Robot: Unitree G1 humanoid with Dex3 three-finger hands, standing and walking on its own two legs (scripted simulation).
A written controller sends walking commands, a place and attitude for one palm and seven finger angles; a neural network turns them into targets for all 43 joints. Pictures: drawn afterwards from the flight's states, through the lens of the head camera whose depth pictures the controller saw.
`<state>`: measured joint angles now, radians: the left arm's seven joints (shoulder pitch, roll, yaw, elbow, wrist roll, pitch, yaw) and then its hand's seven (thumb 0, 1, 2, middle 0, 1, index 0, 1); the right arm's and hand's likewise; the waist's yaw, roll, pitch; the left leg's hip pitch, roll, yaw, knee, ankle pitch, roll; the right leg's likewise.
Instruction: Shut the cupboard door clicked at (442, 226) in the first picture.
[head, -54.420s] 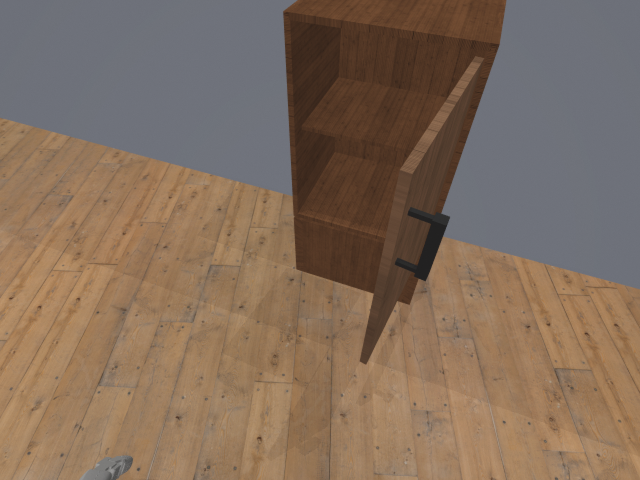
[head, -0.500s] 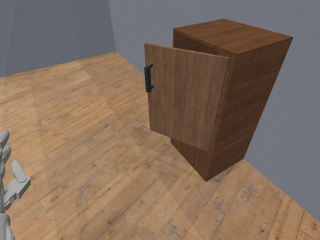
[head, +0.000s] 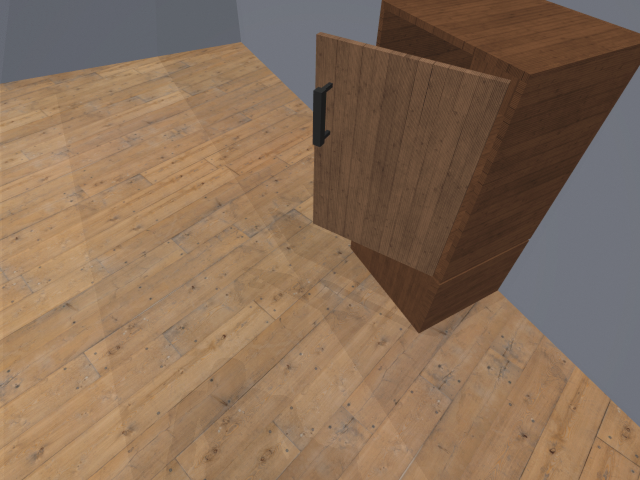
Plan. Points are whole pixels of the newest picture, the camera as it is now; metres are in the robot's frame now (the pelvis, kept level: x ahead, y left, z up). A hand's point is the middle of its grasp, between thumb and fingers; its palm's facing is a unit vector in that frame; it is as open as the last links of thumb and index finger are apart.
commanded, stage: let the arm hang, fingers relaxed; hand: left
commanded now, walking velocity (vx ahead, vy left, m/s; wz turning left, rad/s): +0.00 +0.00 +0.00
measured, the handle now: (323, 114) +0.91 +0.05 -0.01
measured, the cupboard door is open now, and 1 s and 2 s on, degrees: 30 30 30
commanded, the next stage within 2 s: look to check the result in 0.60 s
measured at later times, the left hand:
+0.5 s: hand out of the picture -0.04 +0.19 -0.17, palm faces +0.00 -0.99 -0.15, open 7.4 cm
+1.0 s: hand out of the picture -0.07 +0.19 -0.17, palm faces -0.01 -0.99 -0.17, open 7.4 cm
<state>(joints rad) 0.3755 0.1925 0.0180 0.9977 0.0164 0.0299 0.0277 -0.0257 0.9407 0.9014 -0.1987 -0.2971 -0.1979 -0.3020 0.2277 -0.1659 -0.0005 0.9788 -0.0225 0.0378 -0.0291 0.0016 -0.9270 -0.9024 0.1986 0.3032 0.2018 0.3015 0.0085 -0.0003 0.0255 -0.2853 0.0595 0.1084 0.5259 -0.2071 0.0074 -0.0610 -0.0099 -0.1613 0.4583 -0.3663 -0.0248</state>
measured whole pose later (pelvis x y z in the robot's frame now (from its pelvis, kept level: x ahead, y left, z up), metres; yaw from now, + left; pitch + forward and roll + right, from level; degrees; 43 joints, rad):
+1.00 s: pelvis -0.01 +0.03 +0.01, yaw -3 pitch -2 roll +1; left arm 0.40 0.10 0.00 1.17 0.02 0.01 0.04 0.00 0.91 0.90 -0.20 -0.30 -0.20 -0.30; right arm 0.32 -0.11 -0.01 1.15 -0.01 0.02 -0.04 0.00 -0.91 -0.90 0.20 0.30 0.20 0.30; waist -0.01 -0.01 0.03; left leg -0.22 0.01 0.19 0.39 -0.14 0.06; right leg -0.07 -0.06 -0.09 0.42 -0.32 0.02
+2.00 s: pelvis +0.01 +0.00 +0.00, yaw +18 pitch +3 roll -1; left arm 0.07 0.24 0.07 0.85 0.02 0.05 0.02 0.00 0.91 0.90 -0.20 -0.30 -0.19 -0.30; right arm 0.20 -0.23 -0.07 0.93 -0.04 0.05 -0.02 0.01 -0.91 -0.90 0.20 0.30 0.20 0.30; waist -0.04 0.03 0.08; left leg -0.37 -0.05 -0.10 0.49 -0.16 0.03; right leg -0.39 -0.03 0.02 0.79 -0.42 0.06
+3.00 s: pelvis +0.10 +0.00 +0.01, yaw +57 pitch +1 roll +0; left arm 0.27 0.18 0.04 0.88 0.03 0.00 0.01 0.00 0.90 0.90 -0.20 -0.30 -0.20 -0.30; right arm 0.23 -0.25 -0.08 0.93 -0.03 0.08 0.04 0.01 -0.91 -0.90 0.20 0.30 0.20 0.30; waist -0.04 0.01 0.06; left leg -0.54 0.03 0.03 1.12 -0.36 -0.03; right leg -0.15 -0.11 -0.20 0.46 -0.31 0.02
